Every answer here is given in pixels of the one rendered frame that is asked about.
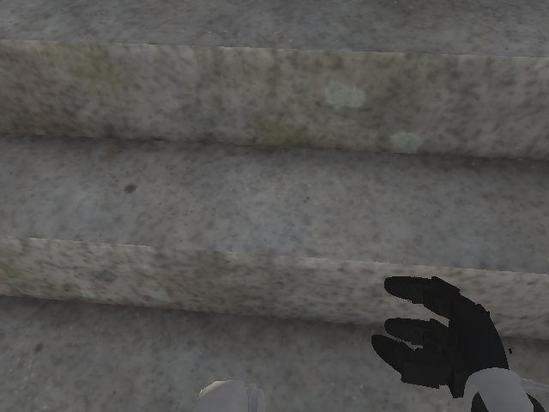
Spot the robot right hand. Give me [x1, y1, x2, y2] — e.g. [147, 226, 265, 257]
[371, 276, 512, 398]

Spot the left robot thigh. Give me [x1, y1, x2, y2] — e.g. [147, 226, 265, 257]
[190, 380, 265, 412]

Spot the robot right forearm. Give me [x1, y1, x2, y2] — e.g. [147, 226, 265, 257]
[463, 367, 545, 412]

